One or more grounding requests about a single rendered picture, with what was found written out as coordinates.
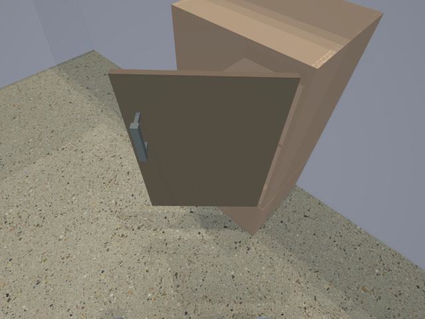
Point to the cupboard door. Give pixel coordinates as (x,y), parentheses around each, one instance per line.
(212,135)

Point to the handle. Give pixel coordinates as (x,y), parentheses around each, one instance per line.
(140,145)

